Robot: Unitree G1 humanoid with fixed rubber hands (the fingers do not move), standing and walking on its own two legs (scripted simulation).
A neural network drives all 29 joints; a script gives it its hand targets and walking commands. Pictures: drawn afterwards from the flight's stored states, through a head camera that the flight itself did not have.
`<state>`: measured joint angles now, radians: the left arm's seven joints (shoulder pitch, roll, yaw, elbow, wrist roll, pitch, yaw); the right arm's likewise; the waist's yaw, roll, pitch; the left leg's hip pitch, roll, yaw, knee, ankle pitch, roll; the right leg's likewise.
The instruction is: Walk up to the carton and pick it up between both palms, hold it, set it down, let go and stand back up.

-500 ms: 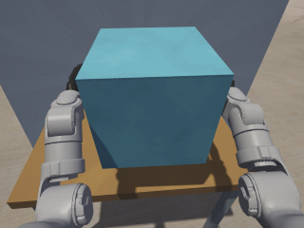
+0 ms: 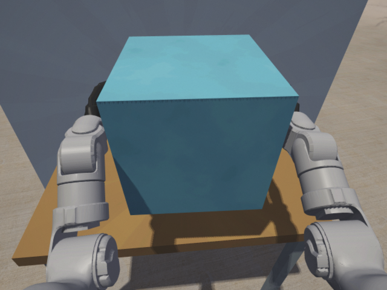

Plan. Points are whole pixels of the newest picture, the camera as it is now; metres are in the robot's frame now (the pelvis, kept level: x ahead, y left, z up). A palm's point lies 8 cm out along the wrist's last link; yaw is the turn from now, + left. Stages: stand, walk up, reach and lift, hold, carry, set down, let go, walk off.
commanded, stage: hold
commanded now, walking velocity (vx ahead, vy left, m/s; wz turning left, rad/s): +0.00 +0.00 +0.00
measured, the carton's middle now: (193, 119) +0.41 +0.00 +0.20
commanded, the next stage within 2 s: none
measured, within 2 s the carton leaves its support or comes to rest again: neither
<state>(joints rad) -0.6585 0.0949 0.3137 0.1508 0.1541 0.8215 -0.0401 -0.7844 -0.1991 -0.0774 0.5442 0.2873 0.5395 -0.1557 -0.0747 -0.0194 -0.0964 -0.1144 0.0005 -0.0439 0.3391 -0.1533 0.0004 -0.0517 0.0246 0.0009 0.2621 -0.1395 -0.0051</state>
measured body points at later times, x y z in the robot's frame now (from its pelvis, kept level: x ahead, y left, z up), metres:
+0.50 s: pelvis +0.00 +0.00 +0.00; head -0.07 +0.03 +0.44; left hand +0.37 +0.19 +0.23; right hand +0.38 -0.18 +0.24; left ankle +0.02 +0.12 -0.75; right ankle +0.01 -0.12 -0.75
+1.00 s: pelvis +0.00 +0.00 +0.00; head -0.07 +0.02 +0.44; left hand +0.37 +0.19 +0.23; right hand +0.38 -0.18 +0.24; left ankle +0.02 +0.12 -0.75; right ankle +0.01 -0.12 -0.75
